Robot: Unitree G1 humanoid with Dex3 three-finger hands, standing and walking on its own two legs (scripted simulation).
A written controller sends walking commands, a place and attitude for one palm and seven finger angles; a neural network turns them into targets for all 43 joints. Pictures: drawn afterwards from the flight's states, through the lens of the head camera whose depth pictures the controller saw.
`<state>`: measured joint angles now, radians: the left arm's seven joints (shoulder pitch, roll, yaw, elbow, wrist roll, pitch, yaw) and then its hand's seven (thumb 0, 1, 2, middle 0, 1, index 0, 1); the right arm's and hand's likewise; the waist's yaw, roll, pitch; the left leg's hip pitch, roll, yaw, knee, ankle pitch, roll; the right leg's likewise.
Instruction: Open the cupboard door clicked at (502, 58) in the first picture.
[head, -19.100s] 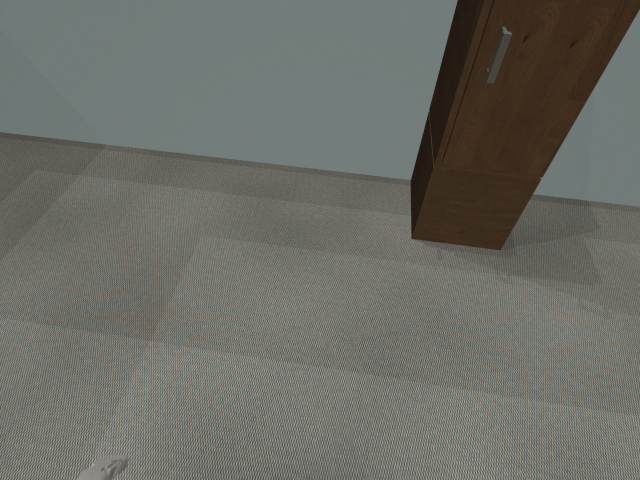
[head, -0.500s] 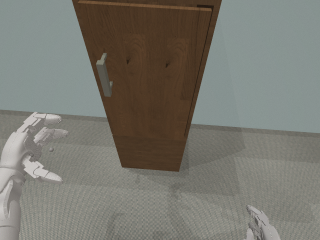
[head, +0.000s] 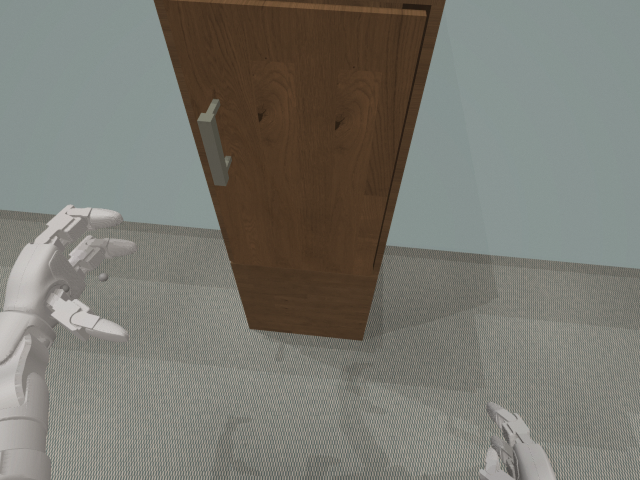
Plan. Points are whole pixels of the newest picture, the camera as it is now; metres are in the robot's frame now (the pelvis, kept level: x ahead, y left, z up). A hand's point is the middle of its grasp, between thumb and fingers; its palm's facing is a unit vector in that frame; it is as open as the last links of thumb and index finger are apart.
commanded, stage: move the hooked fingers beside the handle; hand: left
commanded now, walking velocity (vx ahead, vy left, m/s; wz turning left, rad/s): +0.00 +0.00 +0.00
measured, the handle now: (218, 143) +0.59 +0.21 +0.07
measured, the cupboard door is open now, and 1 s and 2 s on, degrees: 0 0 0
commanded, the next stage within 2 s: none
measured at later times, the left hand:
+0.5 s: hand (132, 224) +0.39 +0.28 +0.09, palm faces -0.01 -1.00 -0.03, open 14.0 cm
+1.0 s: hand (156, 187) +0.46 +0.27 +0.09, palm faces -0.04 -1.00 -0.03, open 14.0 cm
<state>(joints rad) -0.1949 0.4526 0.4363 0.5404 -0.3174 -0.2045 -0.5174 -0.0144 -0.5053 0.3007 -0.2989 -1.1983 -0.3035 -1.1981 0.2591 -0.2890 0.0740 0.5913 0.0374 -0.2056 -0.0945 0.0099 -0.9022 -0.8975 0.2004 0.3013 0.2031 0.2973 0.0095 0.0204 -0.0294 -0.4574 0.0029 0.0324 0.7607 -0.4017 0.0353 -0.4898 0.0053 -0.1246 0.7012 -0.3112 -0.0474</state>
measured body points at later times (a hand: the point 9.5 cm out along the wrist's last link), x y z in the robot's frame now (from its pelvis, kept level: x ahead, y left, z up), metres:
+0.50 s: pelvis +0.00 +0.00 -0.01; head +0.07 +0.01 +0.44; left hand +0.39 +0.33 +0.09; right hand +0.08 -0.27 -0.10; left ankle -0.01 +0.09 -0.71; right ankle +0.03 -0.09 -0.71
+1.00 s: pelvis +0.00 +0.01 -0.01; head +0.10 +0.03 +0.43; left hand +0.46 +0.32 +0.09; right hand +0.04 -0.26 -0.11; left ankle -0.01 +0.09 -0.71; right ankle +0.03 -0.09 -0.71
